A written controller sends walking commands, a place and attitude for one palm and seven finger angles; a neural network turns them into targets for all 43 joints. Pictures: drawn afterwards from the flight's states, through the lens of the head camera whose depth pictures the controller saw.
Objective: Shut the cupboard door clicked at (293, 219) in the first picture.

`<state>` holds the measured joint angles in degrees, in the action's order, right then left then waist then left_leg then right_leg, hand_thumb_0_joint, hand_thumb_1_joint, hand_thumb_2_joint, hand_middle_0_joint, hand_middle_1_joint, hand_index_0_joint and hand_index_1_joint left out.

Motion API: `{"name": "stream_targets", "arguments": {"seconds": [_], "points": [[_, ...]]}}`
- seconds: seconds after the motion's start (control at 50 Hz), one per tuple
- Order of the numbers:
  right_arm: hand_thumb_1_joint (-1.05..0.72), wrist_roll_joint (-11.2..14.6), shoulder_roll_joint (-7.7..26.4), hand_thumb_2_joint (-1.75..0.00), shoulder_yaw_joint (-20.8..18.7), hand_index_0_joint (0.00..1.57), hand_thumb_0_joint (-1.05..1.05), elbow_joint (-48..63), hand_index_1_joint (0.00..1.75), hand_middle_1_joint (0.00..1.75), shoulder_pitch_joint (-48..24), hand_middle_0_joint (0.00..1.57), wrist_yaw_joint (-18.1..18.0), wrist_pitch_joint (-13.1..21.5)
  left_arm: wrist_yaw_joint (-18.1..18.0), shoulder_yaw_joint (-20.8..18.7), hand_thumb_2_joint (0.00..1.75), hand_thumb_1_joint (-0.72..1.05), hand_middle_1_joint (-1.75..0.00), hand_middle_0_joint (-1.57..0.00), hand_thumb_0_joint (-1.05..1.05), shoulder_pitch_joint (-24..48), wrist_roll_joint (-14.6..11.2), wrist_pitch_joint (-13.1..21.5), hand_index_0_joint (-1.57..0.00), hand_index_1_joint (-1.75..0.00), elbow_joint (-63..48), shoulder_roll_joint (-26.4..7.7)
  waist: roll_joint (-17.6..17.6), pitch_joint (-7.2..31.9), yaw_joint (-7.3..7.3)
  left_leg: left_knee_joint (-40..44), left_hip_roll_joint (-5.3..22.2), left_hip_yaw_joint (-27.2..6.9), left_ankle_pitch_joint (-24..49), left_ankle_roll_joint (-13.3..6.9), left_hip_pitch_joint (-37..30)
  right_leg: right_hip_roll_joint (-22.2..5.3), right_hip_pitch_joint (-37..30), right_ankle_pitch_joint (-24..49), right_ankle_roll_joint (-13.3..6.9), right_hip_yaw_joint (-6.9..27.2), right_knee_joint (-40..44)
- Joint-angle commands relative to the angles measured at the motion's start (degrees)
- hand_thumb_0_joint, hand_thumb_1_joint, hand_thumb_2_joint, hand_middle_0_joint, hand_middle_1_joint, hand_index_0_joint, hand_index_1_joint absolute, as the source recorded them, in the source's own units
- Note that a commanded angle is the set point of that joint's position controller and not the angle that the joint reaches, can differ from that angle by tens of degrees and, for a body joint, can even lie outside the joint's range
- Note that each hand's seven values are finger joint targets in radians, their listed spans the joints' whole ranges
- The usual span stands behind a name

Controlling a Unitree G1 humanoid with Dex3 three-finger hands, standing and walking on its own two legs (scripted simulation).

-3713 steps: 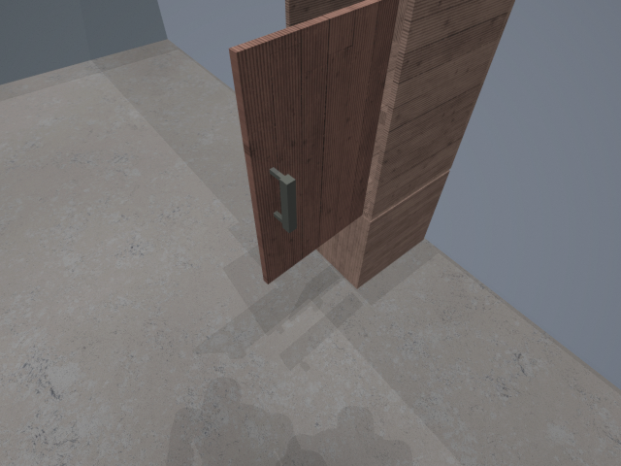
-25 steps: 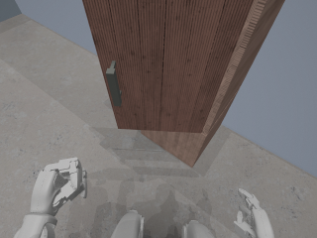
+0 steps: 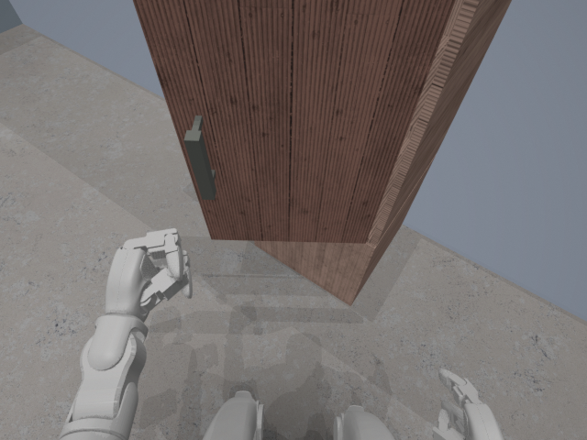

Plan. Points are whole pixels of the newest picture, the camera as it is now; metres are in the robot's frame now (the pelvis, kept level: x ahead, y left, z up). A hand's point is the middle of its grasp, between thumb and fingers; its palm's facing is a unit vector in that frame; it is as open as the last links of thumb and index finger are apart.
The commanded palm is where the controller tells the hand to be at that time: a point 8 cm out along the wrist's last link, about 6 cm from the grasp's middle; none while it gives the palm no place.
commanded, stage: bring the fist close to the handle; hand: left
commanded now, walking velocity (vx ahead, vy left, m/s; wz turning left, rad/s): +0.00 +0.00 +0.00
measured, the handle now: (203, 159) +0.52 +0.17 +0.04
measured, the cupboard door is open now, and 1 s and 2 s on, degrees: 34 34 18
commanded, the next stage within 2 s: push the door shut along its arc in 0.90 s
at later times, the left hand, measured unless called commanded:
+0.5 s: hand (214, 208) +0.42 +0.14 +0.05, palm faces +0.03 -1.00 -0.02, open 3.1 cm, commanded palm +0.40 +0.19 +0.05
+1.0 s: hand (214, 206) +0.42 +0.14 +0.05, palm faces +0.03 -1.00 -0.02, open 3.1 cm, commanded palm +0.39 +0.18 +0.05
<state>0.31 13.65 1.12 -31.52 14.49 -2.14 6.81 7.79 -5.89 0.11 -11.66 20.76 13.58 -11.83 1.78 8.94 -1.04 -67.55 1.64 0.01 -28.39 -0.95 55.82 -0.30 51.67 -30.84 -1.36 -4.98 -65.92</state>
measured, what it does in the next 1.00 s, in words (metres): stands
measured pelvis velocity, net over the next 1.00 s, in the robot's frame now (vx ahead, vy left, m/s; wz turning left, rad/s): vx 0.00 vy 0.00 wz -0.03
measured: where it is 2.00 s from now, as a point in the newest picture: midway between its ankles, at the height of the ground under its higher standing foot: outside the picture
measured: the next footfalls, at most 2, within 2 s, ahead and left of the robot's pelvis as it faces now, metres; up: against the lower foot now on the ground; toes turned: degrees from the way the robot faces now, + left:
none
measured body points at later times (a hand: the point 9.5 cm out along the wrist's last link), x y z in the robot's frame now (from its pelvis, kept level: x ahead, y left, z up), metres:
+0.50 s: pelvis +0.00 +0.00 +0.00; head +0.09 +0.00 +0.44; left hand +0.41 +0.19 +0.05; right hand +0.10 -0.26 -0.12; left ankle +0.04 +0.11 -0.64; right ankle +0.01 -0.11 -0.64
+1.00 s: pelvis +0.00 +0.00 +0.00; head +0.09 +0.00 +0.44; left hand +0.41 +0.19 +0.06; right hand +0.07 -0.26 -0.12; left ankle +0.04 +0.11 -0.64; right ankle +0.01 -0.11 -0.64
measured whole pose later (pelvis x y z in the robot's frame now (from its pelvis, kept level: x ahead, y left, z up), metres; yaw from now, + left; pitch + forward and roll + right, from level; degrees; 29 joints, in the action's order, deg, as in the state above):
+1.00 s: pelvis +0.00 +0.00 +0.00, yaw -2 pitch +19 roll -1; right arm -0.7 13.8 -0.9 -36.8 17.7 0.1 0.4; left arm 3.6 -12.4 29.2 -7.2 30.4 48.1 -12.8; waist 1.3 8.8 -4.5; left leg -65.3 2.3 1.8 -26.9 -1.0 57.6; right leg 0.4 54.8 -29.0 -1.3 -3.1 -64.6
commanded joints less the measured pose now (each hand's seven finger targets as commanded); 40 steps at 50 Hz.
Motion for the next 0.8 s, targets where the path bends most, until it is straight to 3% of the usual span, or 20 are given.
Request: {"name": "stream_targets", "arguments": {"seconds": [0.0, 0.02, 0.06, 0.12, 0.18, 0.28, 0.32, 0.36, 0.42, 0.46, 0.48, 0.52, 0.54, 0.58, 0.6, 0.62, 0.76, 0.78], "points": [[-0.90, 0.07, 8.05, -0.90, -3.55, 0.20, 0.00, 6.83, 0.30, 0.30, -0.34, 0.20, -0.19, 1.93, -0.69, -2.23, 0.90, 0.90, -1.50, -1.30, 0.00, 13.60, -0.03, 4.74, -1.30, -1.50, -7.57, -5.17, -0.77, 15.89, -0.94, 10.02, -1.26, -2.08, 12.58, -0.23, -13.54, 0.89, -7.73, 14.75, -0.13, 2.82, 9.82], [-0.90, 0.06, 8.35, -0.90, -3.56, 0.20, 0.00, 6.49, 0.30, 0.30, -0.13, 0.20, -0.29, 1.69, -1.03, -3.34, 0.90, 0.90, -1.50, -1.30, 0.00, 15.37, 0.26, 5.01, -1.30, -1.50, -6.33, -6.69, -0.41, 15.38, -1.06, 10.04, -1.22, -2.22, 12.40, -0.28, -13.18, 1.03, -7.42, 14.32, -0.27, 2.96, 9.89], [-0.90, -0.04, 8.18, -0.90, -3.61, 0.20, 0.00, 5.84, 0.30, 0.30, -0.20, 0.20, -0.17, 1.35, -1.58, -2.40, 0.90, 0.90, -1.50, -1.30, 0.00, 20.32, 0.74, 5.72, -1.30, -1.50, -4.79, -5.58, 0.39, 15.97, -1.42, 10.17, -1.20, -2.10, 12.03, -0.14, -13.79, 0.83, -6.81, 14.16, -0.18, 3.05, 9.75], [-0.90, -0.12, 8.44, -0.90, -3.76, 0.20, 0.00, 5.03, 0.30, 0.30, 0.54, 0.20, -0.22, 0.75, -2.46, -4.54, 0.90, 0.90, -1.50, -1.30, 0.00, 23.95, 0.99, 6.50, -1.30, -1.50, -1.10, -7.56, -1.05, 17.38, -1.61, 9.76, -1.24, -1.90, 12.57, -0.32, -13.25, 0.92, -7.89, 15.11, -0.09, 3.51, 9.80], [-0.90, -0.13, 8.29, -0.90, -3.88, 0.20, 0.00, 3.86, 0.30, 0.30, 0.86, 0.20, -0.10, 0.37, -2.90, -3.40, 0.90, 0.90, -1.50, -1.30, 0.00, 29.87, 1.57, 7.46, -1.30, -1.50, 2.13, -6.28, 0.90, 18.18, -1.95, 9.93, -1.17, -1.81, 12.71, -0.05, -14.66, 0.77, -6.81, 15.43, -0.14, 3.47, 9.75], [-0.90, -0.21, 8.48, -0.90, -4.07, 0.20, 0.00, 2.44, 0.30, 0.30, 2.37, 0.20, 0.22, -0.53, -3.53, -3.81, 0.90, 0.90, -1.50, -1.30, 0.00, 36.06, 2.24, 7.64, -1.30, -1.50, 9.93, -6.31, -0.74, 19.37, -2.81, 9.74, -1.16, -1.68, 12.98, -0.11, -14.29, 0.87, -6.95, 16.42, 0.12, 3.77, 10.08], [-0.90, -0.28, 8.75, -0.90, -4.00, 0.20, 0.00, 2.05, 0.30, 0.30, 3.35, 0.20, 0.13, -0.97, -3.90, -6.23, 0.90, 0.90, -1.50, -1.30, 0.00, 39.37, 2.43, 7.83, -1.30, -1.50, 13.13, -8.91, -1.51, 19.40, -2.99, 9.50, -1.28, -1.61, 12.91, -0.28, -12.59, 0.97, -7.83, 16.74, 0.17, 4.15, 10.05], [-0.90, -0.28, 8.47, -0.90, -3.95, 0.20, 0.00, 1.27, 0.30, 0.30, 3.57, 0.20, 0.26, -1.36, -4.11, -6.33, 0.90, 0.90, -1.50, -1.30, 0.00, 44.00, 2.79, 8.17, -1.30, -1.50, 16.72, -8.69, -1.49, 18.64, -3.75, 9.13, -1.37, -1.19, 11.56, -0.33, -11.41, 0.82, -7.13, 16.06, 0.42, 4.62, 10.38], [-0.90, -0.57, 8.75, -0.90, -4.09, 0.20, 0.00, 0.86, 0.30, 0.30, 5.04, 0.20, 0.25, -1.81, -4.13, -8.86, 0.90, 0.90, -1.50, -1.30, 0.00, 49.05, 3.23, 9.47, -1.30, -1.50, 19.86, -11.85, -1.05, 21.50, -3.83, 8.37, -1.43, -1.30, 12.75, -0.49, -10.94, 0.99, -8.19, 17.44, 0.31, 5.05, 9.58], [-0.90, -0.69, 8.49, -0.90, -4.08, 0.20, 0.00, 0.12, 0.30, 0.30, 5.48, 0.20, 0.55, -2.08, -3.95, -7.14, 0.90, 0.90, -1.50, -1.30, 0.00, 52.62, 3.57, 9.93, -1.30, -1.50, 23.14, -9.60, 0.16, 21.38, -4.87, 8.08, -1.37, -1.22, 12.84, -0.39, -11.52, 1.02, -6.28, 17.69, 0.42, 4.85, 9.48], [-0.90, -0.72, 8.73, -0.90, -4.27, 0.20, 0.00, -0.44, 0.30, 0.30, 6.01, 0.20, 0.60, -2.24, -4.01, -7.84, 0.90, 0.90, -1.50, -1.30, 0.00, 55.18, 3.82, 10.44, -1.30, -1.50, 24.19, -10.75, -0.17, 21.52, -5.40, 7.95, -1.17, -1.42, 12.82, -0.33, -11.86, 1.04, -5.57, 17.53, 0.45, 4.82, 9.45], [-0.90, -0.96, 9.22, -0.90, -4.67, 0.20, 0.00, 0.47, 0.30, 0.30, 6.97, 0.20, 1.03, -2.42, -3.66, -10.15, 0.90, 0.90, -1.50, -1.30, 0.00, 50.59, 3.76, 11.05, -1.30, -1.50, 24.69, -12.40, 0.85, 25.58, -3.55, 7.95, -1.29, -1.33, 15.44, -0.33, -13.23, 1.33, -7.27, 19.54, 0.11, 4.57, 8.64], [-0.90, -0.90, 9.05, -0.90, -4.56, 0.20, 0.00, 0.48, 0.30, 0.30, 6.95, 0.20, 1.30, -2.80, -3.35, -9.84, 0.90, 0.90, -1.50, -1.30, 0.00, 48.97, 3.84, 10.93, -1.30, -1.50, 25.73, -11.74, 1.81, 25.70, -2.96, 8.42, -1.22, -1.20, 16.53, -0.06, -13.92, 1.21, -7.32, 20.42, 0.02, 4.37, 8.53], [-0.90, -0.87, 8.91, -0.90, -4.70, 0.20, 0.00, 0.50, 0.30, 0.30, 7.63, 0.20, 1.71, -3.46, -3.00, -8.46, 0.90, 0.90, -1.50, -1.30, 0.00, 48.82, 3.68, 10.36, -1.30, -1.50, 26.36, -9.82, 0.15, 24.27, -3.87, 8.50, -1.16, -0.86, 17.03, -0.29, -13.35, 1.40, -7.68, 21.53, 0.33, 4.32, 9.07], [-0.90, -0.78, 9.11, -0.90, -4.85, 0.20, 0.00, 0.70, 0.30, 0.30, 7.81, 0.20, 1.77, -3.85, -3.01, -9.86, 0.90, 0.90, -1.50, -1.30, 0.00, 47.67, 3.53, 10.24, -1.30, -1.50, 26.24, -11.18, -0.84, 23.75, -3.39, 8.70, -1.15, -0.68, 16.38, -0.29, -12.37, 1.37, -8.49, 21.22, 0.38, 4.50, 9.43], [-0.90, -0.85, 9.28, -0.90, -4.74, 0.20, 0.00, 1.14, 0.30, 0.30, 8.13, 0.20, 1.69, -4.02, -3.04, -10.58, 0.90, 0.90, -1.50, -1.30, 0.00, 47.29, 3.47, 10.33, -1.30, -1.50, 26.10, -12.22, -0.91, 23.89, -3.15, 8.95, -1.24, -0.96, 16.66, -0.37, -12.03, 1.60, -9.00, 21.38, 0.19, 4.30, 9.10], [-0.90, -0.90, 8.88, -0.90, -5.15, 0.20, 0.00, 0.40, 0.30, 0.30, 7.92, 0.20, 1.86, -4.40, -4.78, -8.41, 0.90, 0.90, -1.50, -1.30, 0.00, 49.30, 3.86, 13.00, -1.30, -1.50, 21.03, -9.56, -0.31, 23.17, -4.01, 9.64, -1.04, -0.86, 15.53, -0.31, -14.97, 1.62, -7.48, 19.80, 0.41, 4.20, 10.15], [-0.90, -0.99, 9.05, -0.90, -5.21, 0.20, 0.00, 0.08, 0.30, 0.30, 7.87, 0.20, 1.84, -4.42, -4.95, -9.03, 0.90, 0.90, -1.50, -1.30, 0.00, 49.42, 3.98, 13.26, -1.30, -1.50, 21.42, -10.42, -0.41, 22.77, -4.20, 9.62, -1.02, -0.80, 14.88, -0.33, -14.47, 1.52, -7.25, 19.29, 0.46, 4.33, 10.34]]}}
